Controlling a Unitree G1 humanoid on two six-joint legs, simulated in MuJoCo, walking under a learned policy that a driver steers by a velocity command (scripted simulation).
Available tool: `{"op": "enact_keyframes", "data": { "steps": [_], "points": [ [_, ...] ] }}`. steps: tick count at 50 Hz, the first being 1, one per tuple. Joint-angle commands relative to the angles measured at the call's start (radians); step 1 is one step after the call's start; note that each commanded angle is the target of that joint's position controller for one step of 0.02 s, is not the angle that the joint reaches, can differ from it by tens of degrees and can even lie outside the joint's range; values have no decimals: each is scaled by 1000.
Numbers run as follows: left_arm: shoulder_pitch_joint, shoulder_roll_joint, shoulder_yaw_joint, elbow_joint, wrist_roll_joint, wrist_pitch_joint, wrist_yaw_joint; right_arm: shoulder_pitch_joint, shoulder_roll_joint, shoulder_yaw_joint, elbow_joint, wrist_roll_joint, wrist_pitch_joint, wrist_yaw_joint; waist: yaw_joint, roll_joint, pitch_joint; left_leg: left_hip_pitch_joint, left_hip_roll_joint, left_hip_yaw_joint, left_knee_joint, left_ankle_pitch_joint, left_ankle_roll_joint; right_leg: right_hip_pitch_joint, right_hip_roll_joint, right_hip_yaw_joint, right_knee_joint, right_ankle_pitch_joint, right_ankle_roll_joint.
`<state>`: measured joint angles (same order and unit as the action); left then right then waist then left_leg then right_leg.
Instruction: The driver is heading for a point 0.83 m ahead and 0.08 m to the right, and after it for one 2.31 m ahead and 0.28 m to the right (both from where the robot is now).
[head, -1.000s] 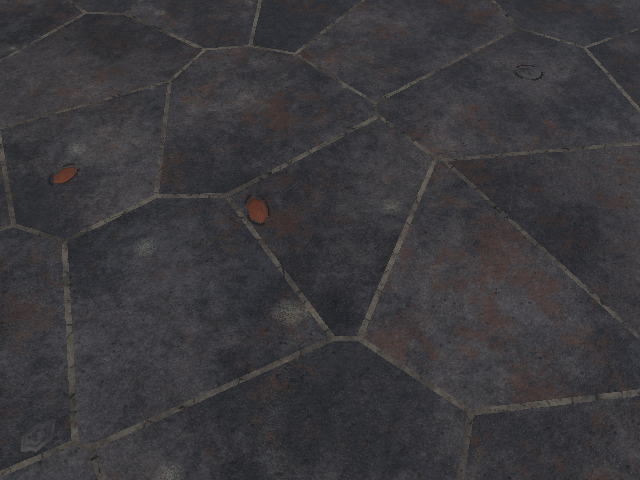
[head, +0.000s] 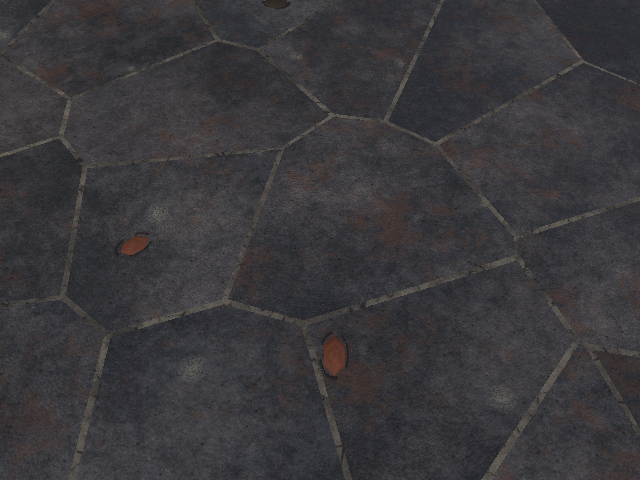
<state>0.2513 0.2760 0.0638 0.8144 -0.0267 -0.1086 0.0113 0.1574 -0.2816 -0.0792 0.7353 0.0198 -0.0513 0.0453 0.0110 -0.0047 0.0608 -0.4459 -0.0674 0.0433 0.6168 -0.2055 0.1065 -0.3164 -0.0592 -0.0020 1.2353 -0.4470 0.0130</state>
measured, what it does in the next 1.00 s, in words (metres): walks ahead: right foot, then left foot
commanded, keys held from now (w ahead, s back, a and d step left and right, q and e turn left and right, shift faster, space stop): w+q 0.16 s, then q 0.02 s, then e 0.58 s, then w+e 0.24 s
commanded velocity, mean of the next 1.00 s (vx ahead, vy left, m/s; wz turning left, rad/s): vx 0.24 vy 0.00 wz -0.11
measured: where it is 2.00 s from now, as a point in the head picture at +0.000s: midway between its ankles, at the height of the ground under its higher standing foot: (437, 342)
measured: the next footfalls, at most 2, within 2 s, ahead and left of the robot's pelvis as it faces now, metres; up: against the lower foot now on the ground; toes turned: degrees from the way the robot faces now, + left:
right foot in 0.38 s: +0.40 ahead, -0.10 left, +0.00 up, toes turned +9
left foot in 0.80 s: +0.36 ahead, +0.12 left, +0.00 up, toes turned -10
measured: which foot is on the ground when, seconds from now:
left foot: down 0.00-0.40, up 0.42-0.78, down 0.80-1.00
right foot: up 0.00-0.36, down 0.38-0.80, up 0.82-1.00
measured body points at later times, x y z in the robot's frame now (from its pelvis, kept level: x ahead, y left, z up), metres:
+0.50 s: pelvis +0.24 -0.03 +0.00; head +0.28 -0.03 +0.45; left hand +0.39 +0.24 -0.09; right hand +0.38 -0.29 -0.11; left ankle +0.13 +0.08 -0.64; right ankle +0.36 -0.11 -0.72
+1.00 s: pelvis +0.31 +0.01 +0.03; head +0.32 +0.03 +0.48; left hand +0.52 +0.26 -0.07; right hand +0.35 -0.29 -0.06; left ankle +0.32 +0.12 -0.72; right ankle +0.32 -0.15 -0.63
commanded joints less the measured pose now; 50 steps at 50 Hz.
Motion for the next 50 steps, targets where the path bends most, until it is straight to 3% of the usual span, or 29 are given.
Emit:
{"op": "enact_keyframes", "data": {
  "steps": [1, 2, 5, 7, 11, 13, 15, 17, 18, 19, 20, 21, 22, 23, 24, 25, 27, 29, 32, 36, 38, 39, 40, 41, 42, 43, 45, 47, 50],
  "points": [
    [-45, 135, 29, -111, 26, -43, 7, 62, -96, -25, -64, -6, -22, -11, -16, 18, -156, 410, 276, -466, -343, 178, 207, -382, -67, 101, -14, 112, -22],
    [-31, 134, 33, -111, 31, -28, 5, 46, -92, -23, -76, -13, -23, -14, 5, 26, -144, 344, 257, -437, -366, 216, 203, -331, -74, 100, -50, 134, -15],
    [-60, 91, 24, -133, 44, 0, 5, 79, -128, -32, -71, -6, -29, -31, 12, 17, -110, 245, 224, -353, -394, 342, 205, -312, -58, 67, -187, 201, 24],
    [-139, 71, 15, -159, 45, 4, 5, 114, -145, -37, -62, -1, -26, -45, -13, 33, -84, 222, 194, -312, -394, 339, 180, -328, -36, 56, -331, 321, 44],
    [-251, 42, -2, -176, 40, -7, -16, 160, -132, -30, -42, -2, -8, -61, -67, 96, -76, 205, 138, -224, -333, 404, 102, -220, 39, 12, -628, 571, 38],
    [-274, 46, -2, -178, 38, -18, -33, 203, -116, -21, -17, -6, -4, -65, -92, 107, -89, 251, 167, -237, -302, 410, 87, -186, 48, 11, -677, 643, 17],
    [-273, 65, 3, -180, 39, -23, -44, 203, -109, -15, -8, -14, -1, -67, -87, 113, -94, 334, 201, -258, -240, 457, 73, -199, 49, 20, -720, 585, -20],
    [-217, 93, 14, -167, 41, -27, -50, 172, -117, -15, -9, -21, -1, -66, -52, 118, -117, 387, 218, -266, -154, 553, 52, -150, 61, 11, -752, 515, -64],
    [-147, 106, 21, -146, 45, -30, -49, 145, -117, -14, -15, -19, -1, -67, -9, 107, -146, 392, 188, -240, -68, 639, 28, -57, 79, -8, -807, 569, -89],
    [-67, 147, 32, -132, 54, -34, -46, 146, -103, -9, -27, -29, -5, -68, 19, 56, -220, 347, 127, -200, 87, 576, -11, 107, 15, 55, -788, 854, -129],
    [-2, 203, 36, -138, 75, -30, -44, 243, -65, 6, -37, -39, -13, -68, -6, -109, -354, 112, 30, -160, 391, 220, -79, 421, -179, 292, -714, 1196, -275],
    [27, 142, 21, -118, 54, -12, -44, 332, -58, 18, -12, -39, -12, -60, -13, -275, -460, -56, -25, -145, 608, -416, -142, 567, -326, 535, -756, 1260, -414],
    [7, 129, 18, -134, 21, 6, -46, 286, -138, 1, -27, -28, -4, -54, 5, -174, -426, -119, 15, -190, 680, -432, -152, 508, -298, 575, -803, 998, -395],
    [-51, 134, 21, -154, 14, 26, -41, 182, -147, -4, -50, -13, 11, -56, 14, -94, -323, -184, 38, -173, 729, -384, -161, 414, -258, 524, -828, 761, -351],
    [-88, 137, 20, -166, 18, 42, -37, 118, -143, -6, -66, -17, 28, -61, 11, -22, -227, -206, 54, -153, 692, -344, -161, 271, -222, 469, -873, 623, -318],
    [-110, 140, 20, -176, 22, 52, -30, 92, -139, -10, -75, -24, 45, -70, -4, -6, -184, -175, 77, -153, 625, -302, -155, 158, -192, 439, -909, 518, -290],
    [-144, 145, 26, -187, 34, 74, -24, 114, -83, 1, -77, -26, 60, -82, -40, -76, -140, -70, 68, -116, 439, -264, -154, 5, -102, 366, -954, 409, -246],
    [-131, 154, 35, -193, 37, 86, -13, 125, -60, 5, -70, -29, 57, -91, -38, -125, -176, -13, 45, -101, 338, -236, -163, -13, -75, 342, -954, 419, -249],
    [-123, 166, 47, -203, 22, 101, 2, 88, -63, 6, -76, -28, 55, -92, -21, -127, -214, 28, 39, -120, 221, -148, -167, -11, -71, 374, -952, 282, -240],
    [-106, 167, 52, -211, 17, 122, 10, 46, -74, 0, -93, -20, 42, -83, -3, -152, -194, 62, 24, -129, 80, -127, -155, 2, -67, 453, -941, 164, -217],
    [-113, 165, 52, -217, 11, 134, 16, 72, -72, -5, -86, -15, 29, -74, -25, -155, -180, 141, 15, -110, -79, -63, -131, -11, -46, 468, -911, 152, -191],
    [-102, 156, 50, -216, 5, 140, 19, 110, -83, -12, -76, -15, 24, -70, -45, -144, -193, 237, 32, -105, -176, -29, -108, -59, -12, 453, -891, 37, -160],
    [-93, 120, 38, -225, 6, 141, 20, 163, -141, -28, -75, -28, 23, -75, -60, -58, -204, 374, 189, -230, -255, -117, -47, -201, 47, 391, -769, -119, -103],
    [-123, 76, 31, -259, -5, 131, 17, 173, -221, -48, -70, -59, 30, -76, -51, 224, -156, 396, 382, -505, -363, -335, 71, -424, 204, 151, -515, -162, -59],
    [-131, 131, 44, -271, 9, 112, 13, 123, -218, -48, -90, -79, 19, -71, -45, 265, -106, 316, 470, -653, -426, -417, 133, -482, 136, 164, -329, -71, -41],
    [-104, 169, 59, -251, 13, 108, 7, 63, -170, -36, -111, -64, 9, -80, -15, 206, -89, 304, 433, -578, -417, -404, 106, -483, 108, 170, -241, 14, -33],
    [-35, 157, 62, -204, 23, 114, 2, 29, -124, -21, -117, -24, 0, -92, 0, 157, -88, 344, 349, -420, -405, -315, 37, -497, 88, 124, -120, 121, 3],
    [-52, 112, 49, -210, 19, 110, -10, 73, -114, -14, -104, -26, -10, -93, -25, 132, -61, 333, 321, -313, -429, -233, 30, -510, 61, 88, -45, 195, 23],
    [-126, 89, 37, -244, 10, 100, -19, 146, -123, -19, -83, -35, -19, -86, -72, 133, -34, 376, 321, -232, -452, -181, 44, -542, 31, 68, -117, 260, 43]
  ]
}}
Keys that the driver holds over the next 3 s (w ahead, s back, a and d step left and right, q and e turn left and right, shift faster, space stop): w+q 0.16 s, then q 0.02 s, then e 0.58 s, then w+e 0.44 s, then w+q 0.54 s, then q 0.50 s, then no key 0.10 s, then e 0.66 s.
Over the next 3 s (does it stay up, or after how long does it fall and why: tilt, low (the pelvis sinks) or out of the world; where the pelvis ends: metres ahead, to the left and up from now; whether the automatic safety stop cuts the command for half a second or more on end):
stays up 0.81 -0.26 0.01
